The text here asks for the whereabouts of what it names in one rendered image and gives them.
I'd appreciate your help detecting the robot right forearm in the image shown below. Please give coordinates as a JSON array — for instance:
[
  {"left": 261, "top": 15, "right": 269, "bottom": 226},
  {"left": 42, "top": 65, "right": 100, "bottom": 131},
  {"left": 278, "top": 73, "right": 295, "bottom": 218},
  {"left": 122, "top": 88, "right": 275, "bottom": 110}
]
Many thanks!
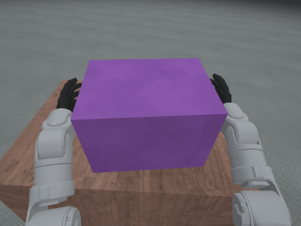
[{"left": 220, "top": 103, "right": 292, "bottom": 226}]

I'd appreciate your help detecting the right robot upper arm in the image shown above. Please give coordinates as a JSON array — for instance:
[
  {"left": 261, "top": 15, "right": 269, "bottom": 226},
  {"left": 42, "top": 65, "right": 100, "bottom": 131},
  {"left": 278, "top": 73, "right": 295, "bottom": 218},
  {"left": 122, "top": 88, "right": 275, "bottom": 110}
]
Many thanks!
[{"left": 231, "top": 190, "right": 291, "bottom": 226}]

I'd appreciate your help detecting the left robot hand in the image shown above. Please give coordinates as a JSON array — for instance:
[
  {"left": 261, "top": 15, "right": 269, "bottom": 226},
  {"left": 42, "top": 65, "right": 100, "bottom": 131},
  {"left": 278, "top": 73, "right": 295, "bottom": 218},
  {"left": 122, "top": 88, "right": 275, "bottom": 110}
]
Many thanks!
[{"left": 56, "top": 77, "right": 82, "bottom": 113}]

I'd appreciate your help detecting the left robot upper arm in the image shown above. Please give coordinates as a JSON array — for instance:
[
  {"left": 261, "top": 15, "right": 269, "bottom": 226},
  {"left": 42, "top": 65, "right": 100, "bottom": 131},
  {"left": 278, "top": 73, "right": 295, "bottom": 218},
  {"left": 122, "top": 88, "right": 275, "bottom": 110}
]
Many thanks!
[{"left": 27, "top": 206, "right": 82, "bottom": 226}]

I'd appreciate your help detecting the carton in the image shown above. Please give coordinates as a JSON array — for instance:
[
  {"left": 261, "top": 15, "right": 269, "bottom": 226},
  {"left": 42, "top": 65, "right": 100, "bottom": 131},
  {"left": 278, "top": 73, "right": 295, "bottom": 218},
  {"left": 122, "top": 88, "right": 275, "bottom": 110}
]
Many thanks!
[{"left": 71, "top": 57, "right": 229, "bottom": 173}]

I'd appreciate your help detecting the robot left forearm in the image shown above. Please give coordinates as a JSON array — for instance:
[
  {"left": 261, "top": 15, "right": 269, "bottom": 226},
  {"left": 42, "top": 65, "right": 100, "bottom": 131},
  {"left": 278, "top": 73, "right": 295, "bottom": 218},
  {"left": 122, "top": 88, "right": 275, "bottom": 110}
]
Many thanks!
[{"left": 24, "top": 108, "right": 76, "bottom": 226}]

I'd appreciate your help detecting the pedestal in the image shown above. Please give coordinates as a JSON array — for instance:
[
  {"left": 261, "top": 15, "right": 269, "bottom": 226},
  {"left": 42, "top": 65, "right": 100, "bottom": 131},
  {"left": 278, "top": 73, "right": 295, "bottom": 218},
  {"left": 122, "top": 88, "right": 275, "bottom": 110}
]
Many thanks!
[{"left": 0, "top": 79, "right": 260, "bottom": 226}]

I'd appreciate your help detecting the right robot hand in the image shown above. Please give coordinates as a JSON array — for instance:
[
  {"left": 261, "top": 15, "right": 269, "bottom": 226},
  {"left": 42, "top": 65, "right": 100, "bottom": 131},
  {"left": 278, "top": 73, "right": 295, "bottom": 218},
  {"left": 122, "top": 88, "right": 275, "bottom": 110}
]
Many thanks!
[{"left": 210, "top": 73, "right": 232, "bottom": 104}]

